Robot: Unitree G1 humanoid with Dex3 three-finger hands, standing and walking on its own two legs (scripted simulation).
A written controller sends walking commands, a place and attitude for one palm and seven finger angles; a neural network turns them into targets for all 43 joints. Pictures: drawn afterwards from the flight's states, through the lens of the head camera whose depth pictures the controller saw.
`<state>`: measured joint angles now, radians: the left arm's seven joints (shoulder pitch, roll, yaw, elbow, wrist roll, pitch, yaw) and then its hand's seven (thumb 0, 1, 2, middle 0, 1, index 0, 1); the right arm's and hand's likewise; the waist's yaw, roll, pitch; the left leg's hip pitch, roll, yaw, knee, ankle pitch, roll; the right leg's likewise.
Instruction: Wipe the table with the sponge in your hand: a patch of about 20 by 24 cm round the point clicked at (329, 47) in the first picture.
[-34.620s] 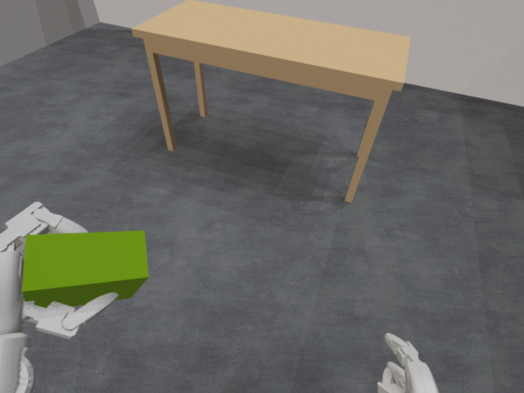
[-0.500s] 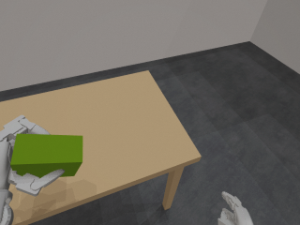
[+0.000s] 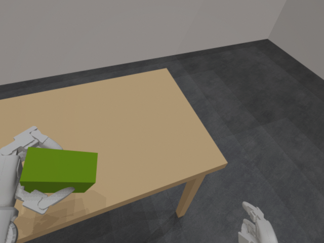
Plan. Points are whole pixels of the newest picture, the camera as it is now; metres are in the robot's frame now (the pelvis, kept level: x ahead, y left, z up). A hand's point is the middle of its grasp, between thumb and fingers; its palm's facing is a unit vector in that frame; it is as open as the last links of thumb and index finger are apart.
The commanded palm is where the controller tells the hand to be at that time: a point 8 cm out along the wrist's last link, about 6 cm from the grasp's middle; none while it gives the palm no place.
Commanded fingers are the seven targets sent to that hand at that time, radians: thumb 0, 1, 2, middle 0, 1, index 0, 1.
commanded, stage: come to a stop and stand still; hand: left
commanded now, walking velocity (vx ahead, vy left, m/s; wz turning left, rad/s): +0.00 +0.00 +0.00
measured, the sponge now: (70, 173) +0.22 +0.20 +0.11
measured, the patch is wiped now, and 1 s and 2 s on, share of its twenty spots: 0.00 0.00 0.00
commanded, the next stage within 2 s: look again from close up in 1.54 s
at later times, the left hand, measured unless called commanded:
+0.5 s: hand out of the picture +0.22 +0.32 +0.15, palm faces +0.35 -0.85 -0.41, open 9.9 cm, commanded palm +0.15 +0.35 +0.18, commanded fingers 0.00 0.10 1.30 -1.20 -1.60 -1.20 -1.60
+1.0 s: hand (0, 172) +0.20 +0.29 +0.15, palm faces +0.34 -0.85 -0.40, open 9.9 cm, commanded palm +0.14 +0.33 +0.18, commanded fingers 0.00 0.10 1.30 -1.20 -1.60 -1.20 -1.60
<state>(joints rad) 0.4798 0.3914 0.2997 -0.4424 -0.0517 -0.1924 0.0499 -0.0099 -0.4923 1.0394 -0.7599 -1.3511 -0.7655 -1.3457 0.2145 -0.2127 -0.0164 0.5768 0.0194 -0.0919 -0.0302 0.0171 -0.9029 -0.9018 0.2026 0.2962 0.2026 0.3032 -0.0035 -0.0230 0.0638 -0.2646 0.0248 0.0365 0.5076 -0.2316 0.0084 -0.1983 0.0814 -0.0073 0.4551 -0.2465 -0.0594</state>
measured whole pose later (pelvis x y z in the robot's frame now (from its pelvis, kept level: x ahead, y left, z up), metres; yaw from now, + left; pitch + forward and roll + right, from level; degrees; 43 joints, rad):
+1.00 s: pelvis -0.02 +0.05 +0.00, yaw +0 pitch -1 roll -2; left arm 0.42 0.36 0.33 -0.44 -0.01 -0.21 0.09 -0.01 -0.49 1.04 -0.76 -1.35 -0.76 -1.35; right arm 0.22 -0.20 0.01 0.59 0.01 -0.14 -0.03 0.02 -0.90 -0.90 0.21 0.30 0.21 0.30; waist 0.02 -0.01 0.06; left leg -0.26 -0.03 0.06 0.43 -0.16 0.07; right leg -0.19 0.02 0.01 0.37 -0.17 0.01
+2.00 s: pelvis +0.00 +0.05 +0.01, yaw +1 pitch +0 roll -2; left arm 0.45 0.39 0.33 -0.46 -0.04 -0.17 0.10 -0.01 -0.49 1.04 -0.76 -1.36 -0.76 -1.35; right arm 0.20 -0.19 0.02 0.58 0.01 -0.11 -0.05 0.02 -0.90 -0.90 0.21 0.30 0.21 0.30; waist 0.02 -0.01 0.03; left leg -0.23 -0.04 0.05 0.40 -0.17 0.07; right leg -0.16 0.02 0.00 0.34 -0.18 0.01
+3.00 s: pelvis +0.02 -0.05 +0.00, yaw +0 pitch -1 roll +0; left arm 0.49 0.39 0.34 -0.48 -0.09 -0.10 0.08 -0.01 -0.49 1.04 -0.76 -1.36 -0.76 -1.35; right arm 0.21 -0.20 -0.01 0.57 0.04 -0.02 -0.03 0.02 -0.90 -0.90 0.20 0.30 0.20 0.30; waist -0.01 0.00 0.00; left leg -0.25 0.09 0.00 0.52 -0.26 0.00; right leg -0.16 0.15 -0.04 0.41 -0.25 -0.13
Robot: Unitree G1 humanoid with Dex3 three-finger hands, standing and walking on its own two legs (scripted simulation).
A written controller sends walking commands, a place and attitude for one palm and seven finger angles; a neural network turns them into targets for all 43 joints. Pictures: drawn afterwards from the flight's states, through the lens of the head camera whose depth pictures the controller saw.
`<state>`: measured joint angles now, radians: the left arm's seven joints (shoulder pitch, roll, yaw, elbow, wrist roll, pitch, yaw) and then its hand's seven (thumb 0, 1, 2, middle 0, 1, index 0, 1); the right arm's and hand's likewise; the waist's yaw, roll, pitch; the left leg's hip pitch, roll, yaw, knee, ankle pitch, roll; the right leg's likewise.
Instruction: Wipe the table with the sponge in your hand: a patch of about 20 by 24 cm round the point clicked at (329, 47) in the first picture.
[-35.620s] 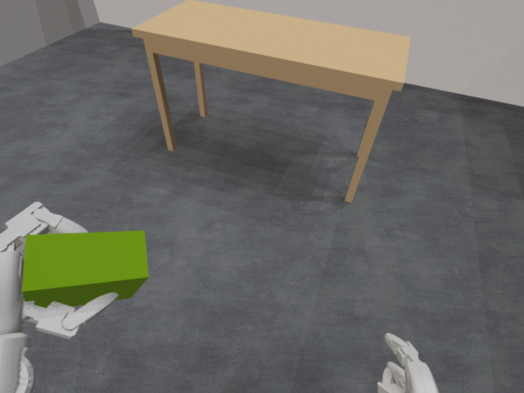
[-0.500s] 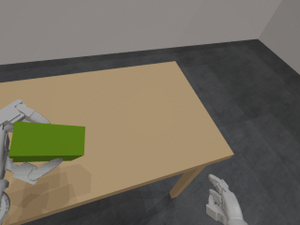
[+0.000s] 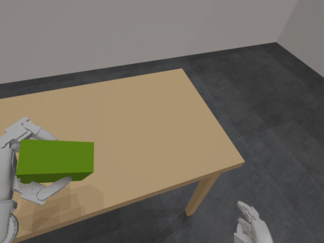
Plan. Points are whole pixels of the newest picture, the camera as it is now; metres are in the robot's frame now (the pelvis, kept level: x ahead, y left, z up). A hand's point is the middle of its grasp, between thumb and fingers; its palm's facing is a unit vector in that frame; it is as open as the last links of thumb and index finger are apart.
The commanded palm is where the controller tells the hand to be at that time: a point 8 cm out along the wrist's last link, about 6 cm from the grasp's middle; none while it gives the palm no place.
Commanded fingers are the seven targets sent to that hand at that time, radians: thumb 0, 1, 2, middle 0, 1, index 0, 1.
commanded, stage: come to a stop and stand still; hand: left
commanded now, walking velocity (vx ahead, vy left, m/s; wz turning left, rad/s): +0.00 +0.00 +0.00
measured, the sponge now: (66, 163) +0.23 +0.21 +0.12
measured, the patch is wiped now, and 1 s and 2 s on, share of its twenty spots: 0.00 0.00 0.00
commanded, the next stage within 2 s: look again from close up in 0.54 s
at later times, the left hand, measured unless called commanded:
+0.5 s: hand (55, 151) +0.24 +0.23 +0.15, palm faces +0.33 -0.86 -0.39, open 9.9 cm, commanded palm +0.18 +0.26 +0.17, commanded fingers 0.00 0.10 1.30 -1.20 -1.60 -1.20 -1.60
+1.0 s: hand (42, 154) +0.23 +0.25 +0.15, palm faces +0.35 -0.85 -0.39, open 9.9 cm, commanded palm +0.18 +0.28 +0.17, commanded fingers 0.00 0.10 1.30 -1.20 -1.60 -1.20 -1.60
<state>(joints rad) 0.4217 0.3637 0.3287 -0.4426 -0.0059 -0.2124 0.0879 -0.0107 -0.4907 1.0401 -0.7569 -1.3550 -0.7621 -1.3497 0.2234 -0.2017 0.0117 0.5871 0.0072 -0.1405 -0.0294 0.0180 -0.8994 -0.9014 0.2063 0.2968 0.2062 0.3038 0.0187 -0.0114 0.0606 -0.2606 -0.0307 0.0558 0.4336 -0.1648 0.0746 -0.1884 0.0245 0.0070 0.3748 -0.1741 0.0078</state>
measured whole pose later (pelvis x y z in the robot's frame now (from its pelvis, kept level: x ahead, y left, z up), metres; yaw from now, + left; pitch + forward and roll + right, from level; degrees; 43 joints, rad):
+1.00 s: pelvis +0.02 +0.00 +0.00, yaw +0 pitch +0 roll -2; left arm 0.45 0.39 0.33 -0.46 -0.04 -0.17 0.10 -0.01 -0.49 1.04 -0.76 -1.36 -0.76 -1.35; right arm 0.20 -0.19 0.02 0.58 0.01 -0.11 -0.05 0.02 -0.90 -0.90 0.21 0.30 0.21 0.30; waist 0.02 -0.01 0.03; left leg -0.23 -0.04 0.05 0.40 -0.17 0.07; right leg -0.16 0.02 0.00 0.34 -0.18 0.01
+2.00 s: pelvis +0.03 -0.10 -0.01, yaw +0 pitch -1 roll +0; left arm 0.49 0.39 0.34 -0.48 -0.09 -0.10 0.08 -0.01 -0.49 1.04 -0.76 -1.36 -0.76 -1.35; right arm 0.21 -0.20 -0.01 0.57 0.04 -0.02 -0.03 0.02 -0.90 -0.90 0.20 0.30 0.20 0.30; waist -0.01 0.00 0.00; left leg -0.25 0.09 0.00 0.52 -0.26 0.00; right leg -0.16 0.15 -0.04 0.41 -0.25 -0.13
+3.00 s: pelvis +0.02 -0.07 +0.00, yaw +1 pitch -1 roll -1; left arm 0.47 0.40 0.34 -0.50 -0.08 -0.10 0.06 -0.01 -0.49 1.04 -0.76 -1.36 -0.76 -1.35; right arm 0.21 -0.19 0.01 0.55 0.03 -0.04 -0.03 0.02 -0.90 -0.90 0.21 0.30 0.21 0.30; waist 0.00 0.01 0.03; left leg -0.27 0.06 -0.01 0.51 -0.23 -0.03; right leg -0.17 0.12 -0.05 0.41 -0.23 -0.10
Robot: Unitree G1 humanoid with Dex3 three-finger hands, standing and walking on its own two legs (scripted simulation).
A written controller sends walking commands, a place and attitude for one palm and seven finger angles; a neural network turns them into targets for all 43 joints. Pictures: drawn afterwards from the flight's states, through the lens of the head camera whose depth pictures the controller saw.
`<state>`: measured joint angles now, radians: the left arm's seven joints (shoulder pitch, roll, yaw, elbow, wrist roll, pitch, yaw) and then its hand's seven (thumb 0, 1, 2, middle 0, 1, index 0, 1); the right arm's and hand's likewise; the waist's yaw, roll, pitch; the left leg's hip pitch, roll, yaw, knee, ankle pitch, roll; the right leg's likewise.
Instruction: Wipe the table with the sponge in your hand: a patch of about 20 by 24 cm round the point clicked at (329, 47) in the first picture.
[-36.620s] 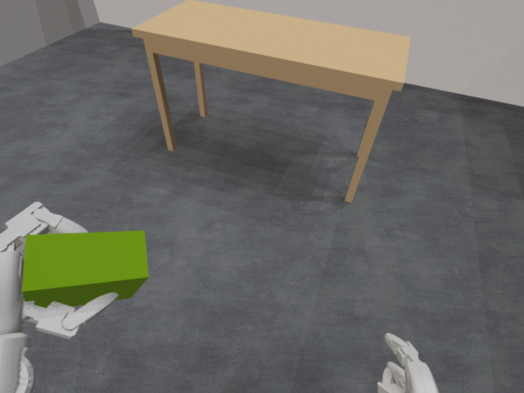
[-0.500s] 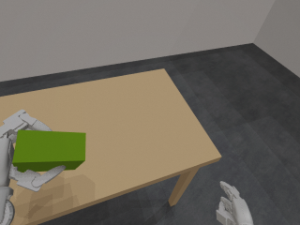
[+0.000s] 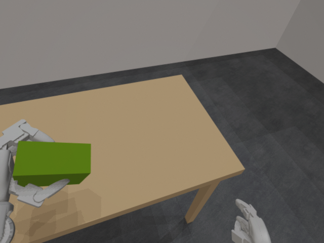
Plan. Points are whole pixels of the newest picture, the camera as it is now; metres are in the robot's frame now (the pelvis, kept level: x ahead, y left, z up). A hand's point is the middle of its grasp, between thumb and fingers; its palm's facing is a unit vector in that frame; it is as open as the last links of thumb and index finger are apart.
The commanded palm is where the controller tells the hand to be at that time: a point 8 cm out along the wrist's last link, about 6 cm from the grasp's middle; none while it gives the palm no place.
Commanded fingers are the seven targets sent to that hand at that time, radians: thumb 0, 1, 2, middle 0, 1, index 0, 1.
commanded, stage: shuffle to correct the standing spot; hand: left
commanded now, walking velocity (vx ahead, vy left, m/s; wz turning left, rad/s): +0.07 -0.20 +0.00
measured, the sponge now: (63, 165) +0.23 +0.22 +0.12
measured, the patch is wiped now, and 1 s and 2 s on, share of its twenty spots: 0.00 0.00 0.00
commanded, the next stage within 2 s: none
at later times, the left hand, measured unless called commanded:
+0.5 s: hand (75, 168) +0.21 +0.18 +0.15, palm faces +0.32 -0.85 -0.42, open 9.9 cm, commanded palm +0.16 +0.22 +0.17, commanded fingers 0.00 0.10 1.30 -1.20 -1.60 -1.20 -1.60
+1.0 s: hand (103, 162) +0.23 +0.14 +0.15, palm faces +0.31 -0.87 -0.39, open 9.9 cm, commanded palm +0.18 +0.18 +0.17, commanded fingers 0.00 0.10 1.30 -1.20 -1.60 -1.20 -1.60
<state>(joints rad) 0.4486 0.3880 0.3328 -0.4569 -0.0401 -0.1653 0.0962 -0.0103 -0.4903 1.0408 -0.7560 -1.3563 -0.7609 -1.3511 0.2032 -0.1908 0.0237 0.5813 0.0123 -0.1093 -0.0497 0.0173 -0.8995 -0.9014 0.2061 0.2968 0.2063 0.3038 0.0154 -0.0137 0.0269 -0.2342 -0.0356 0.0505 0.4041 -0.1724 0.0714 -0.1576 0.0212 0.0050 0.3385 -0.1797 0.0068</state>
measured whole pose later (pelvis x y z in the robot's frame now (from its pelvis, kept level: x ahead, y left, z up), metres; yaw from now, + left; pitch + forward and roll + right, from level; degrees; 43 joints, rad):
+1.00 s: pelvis +0.02 -0.10 -0.01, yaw +0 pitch -1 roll +0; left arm 0.49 0.39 0.34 -0.48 -0.09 -0.10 0.08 -0.01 -0.49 1.04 -0.76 -1.36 -0.76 -1.35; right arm 0.21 -0.20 -0.01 0.57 0.04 -0.02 -0.03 0.02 -0.90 -0.90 0.20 0.30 0.20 0.30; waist -0.01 0.00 0.00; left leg -0.25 0.09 0.00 0.52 -0.26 0.00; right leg -0.16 0.15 -0.04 0.41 -0.25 -0.13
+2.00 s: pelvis +0.00 -0.07 -0.01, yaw +1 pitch -1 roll -1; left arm 0.47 0.40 0.34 -0.50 -0.08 -0.10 0.06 -0.01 -0.49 1.04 -0.76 -1.36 -0.76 -1.35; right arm 0.21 -0.19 0.01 0.55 0.03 -0.04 -0.03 0.02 -0.90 -0.90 0.21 0.30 0.21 0.30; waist 0.00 0.01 0.03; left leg -0.27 0.06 -0.01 0.51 -0.23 -0.03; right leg -0.17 0.12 -0.05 0.41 -0.23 -0.10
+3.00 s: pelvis +0.01 -0.08 -0.01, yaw +0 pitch +0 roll -1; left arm 0.47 0.41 0.34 -0.49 -0.09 -0.09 0.07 -0.01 -0.49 1.04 -0.76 -1.36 -0.76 -1.35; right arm 0.20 -0.18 0.01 0.55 0.04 -0.03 -0.03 0.02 -0.90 -0.90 0.21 0.30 0.21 0.30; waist 0.00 0.01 0.03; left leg -0.26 0.07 0.00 0.51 -0.25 -0.04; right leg -0.17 0.13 -0.04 0.41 -0.24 -0.11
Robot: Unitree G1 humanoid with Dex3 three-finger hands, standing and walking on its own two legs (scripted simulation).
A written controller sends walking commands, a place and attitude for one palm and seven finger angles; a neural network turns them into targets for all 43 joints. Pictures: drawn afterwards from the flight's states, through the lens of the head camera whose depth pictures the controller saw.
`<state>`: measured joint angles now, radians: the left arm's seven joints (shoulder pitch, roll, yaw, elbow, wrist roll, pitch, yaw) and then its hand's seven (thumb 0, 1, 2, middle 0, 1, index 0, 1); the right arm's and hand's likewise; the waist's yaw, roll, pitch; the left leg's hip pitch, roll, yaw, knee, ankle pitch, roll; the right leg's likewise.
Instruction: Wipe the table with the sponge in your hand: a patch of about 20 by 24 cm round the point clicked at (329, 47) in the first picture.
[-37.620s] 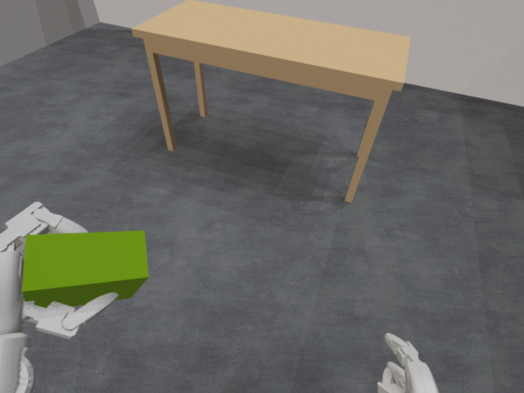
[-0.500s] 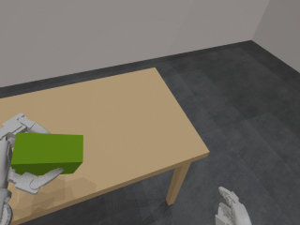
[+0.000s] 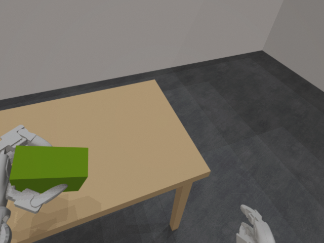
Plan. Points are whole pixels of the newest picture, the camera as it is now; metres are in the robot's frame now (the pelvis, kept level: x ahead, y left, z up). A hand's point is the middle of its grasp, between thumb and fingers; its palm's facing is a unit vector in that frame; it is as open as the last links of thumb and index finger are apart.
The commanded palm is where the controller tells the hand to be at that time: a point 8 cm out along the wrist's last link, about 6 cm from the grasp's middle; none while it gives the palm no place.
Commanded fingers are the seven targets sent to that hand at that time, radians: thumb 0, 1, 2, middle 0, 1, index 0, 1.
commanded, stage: shuffle to correct the standing spot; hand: left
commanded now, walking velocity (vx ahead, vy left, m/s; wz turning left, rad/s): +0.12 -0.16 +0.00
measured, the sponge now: (62, 171) +0.22 +0.21 +0.13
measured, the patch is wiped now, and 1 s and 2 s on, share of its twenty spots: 0.00 0.00 0.00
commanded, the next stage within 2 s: none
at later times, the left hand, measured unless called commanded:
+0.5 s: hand (22, 170) +0.21 +0.27 +0.15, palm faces +0.32 -0.86 -0.39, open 9.9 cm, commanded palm +0.15 +0.30 +0.18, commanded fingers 0.00 0.10 1.30 -1.20 -1.60 -1.20 -1.60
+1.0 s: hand (14, 175) +0.20 +0.27 +0.16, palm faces +0.32 -0.86 -0.41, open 9.9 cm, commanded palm +0.14 +0.31 +0.18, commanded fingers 0.00 0.10 1.30 -1.20 -1.60 -1.20 -1.60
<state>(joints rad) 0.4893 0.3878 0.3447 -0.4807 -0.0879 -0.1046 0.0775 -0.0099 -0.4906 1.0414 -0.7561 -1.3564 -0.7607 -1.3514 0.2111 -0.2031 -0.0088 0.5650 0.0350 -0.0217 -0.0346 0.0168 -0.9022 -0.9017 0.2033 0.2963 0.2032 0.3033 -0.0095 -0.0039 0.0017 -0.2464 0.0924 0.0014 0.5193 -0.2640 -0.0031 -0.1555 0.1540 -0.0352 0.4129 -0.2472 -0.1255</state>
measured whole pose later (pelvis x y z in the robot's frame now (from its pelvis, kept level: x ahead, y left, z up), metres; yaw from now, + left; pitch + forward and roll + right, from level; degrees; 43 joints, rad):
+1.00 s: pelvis -0.01 +0.03 +0.00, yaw +1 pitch -1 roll -1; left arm 0.47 0.40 0.34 -0.50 -0.08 -0.10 0.06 -0.01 -0.49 1.04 -0.76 -1.36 -0.76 -1.35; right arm 0.21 -0.19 0.01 0.55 0.03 -0.04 -0.03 0.02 -0.90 -0.90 0.21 0.30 0.21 0.30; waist 0.00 0.01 0.03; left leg -0.27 0.06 -0.01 0.51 -0.23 -0.03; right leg -0.17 0.12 -0.05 0.41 -0.23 -0.10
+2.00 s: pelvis +0.00 +0.02 +0.00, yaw +0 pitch +0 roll -1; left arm 0.47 0.41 0.34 -0.49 -0.09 -0.09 0.07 -0.01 -0.49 1.04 -0.76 -1.36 -0.76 -1.35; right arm 0.20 -0.18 0.01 0.55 0.04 -0.03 -0.03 0.02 -0.90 -0.90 0.21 0.30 0.21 0.30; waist 0.00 0.01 0.03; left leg -0.26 0.07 0.00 0.51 -0.25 -0.04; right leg -0.17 0.13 -0.04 0.41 -0.24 -0.11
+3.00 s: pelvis +0.00 +0.02 +0.00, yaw +0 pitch -1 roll -1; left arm 0.46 0.41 0.33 -0.49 -0.09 -0.08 0.08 -0.01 -0.49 1.04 -0.76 -1.36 -0.76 -1.35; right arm 0.20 -0.19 0.00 0.55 0.04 -0.02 -0.03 0.02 -0.90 -0.90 0.20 0.30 0.20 0.30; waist -0.01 0.01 0.04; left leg -0.25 0.07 0.00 0.52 -0.25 -0.04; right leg -0.16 0.13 -0.03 0.42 -0.25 -0.11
